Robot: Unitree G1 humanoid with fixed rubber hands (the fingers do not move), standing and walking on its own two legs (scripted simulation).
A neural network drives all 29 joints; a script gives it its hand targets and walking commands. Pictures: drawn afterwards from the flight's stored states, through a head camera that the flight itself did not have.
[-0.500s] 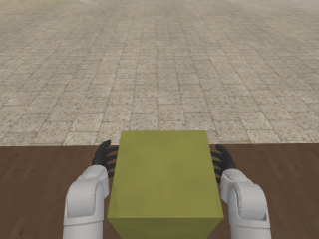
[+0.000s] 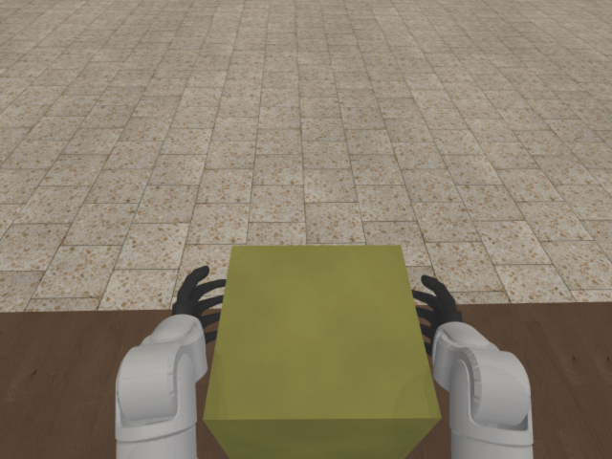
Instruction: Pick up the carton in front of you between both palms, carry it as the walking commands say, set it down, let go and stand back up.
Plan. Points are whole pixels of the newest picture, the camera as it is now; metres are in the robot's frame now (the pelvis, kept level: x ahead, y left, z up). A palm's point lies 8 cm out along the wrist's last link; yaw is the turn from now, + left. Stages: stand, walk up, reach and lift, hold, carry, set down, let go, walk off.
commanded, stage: carry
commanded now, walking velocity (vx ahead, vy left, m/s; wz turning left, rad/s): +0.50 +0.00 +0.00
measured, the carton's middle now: (316, 365) +0.27 +0.00 +0.00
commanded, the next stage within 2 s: none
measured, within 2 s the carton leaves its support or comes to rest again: neither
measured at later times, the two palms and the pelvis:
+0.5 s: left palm (230, 161) +0.60 +0.14 +0.08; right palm (393, 157) +0.64 -0.16 +0.06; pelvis +0.33 -0.04 -0.01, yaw +5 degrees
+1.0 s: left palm (240, 65) +1.01 +0.16 +0.07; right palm (359, 69) +1.00 -0.14 +0.07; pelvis +0.62 +0.01 -0.01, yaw +2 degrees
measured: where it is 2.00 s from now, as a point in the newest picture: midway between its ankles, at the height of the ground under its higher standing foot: (277, 269)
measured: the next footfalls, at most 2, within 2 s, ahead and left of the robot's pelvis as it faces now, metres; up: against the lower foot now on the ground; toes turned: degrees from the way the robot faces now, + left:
right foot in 0.32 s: +0.41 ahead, -0.10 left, +0.00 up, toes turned -8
left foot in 0.80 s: +0.73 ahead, +0.07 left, +0.00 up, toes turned +9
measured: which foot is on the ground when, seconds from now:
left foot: down 0.00-0.34, up 0.36-0.78, down 0.80-1.00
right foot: up 0.00-0.30, down 0.32-0.82, up 0.84-1.00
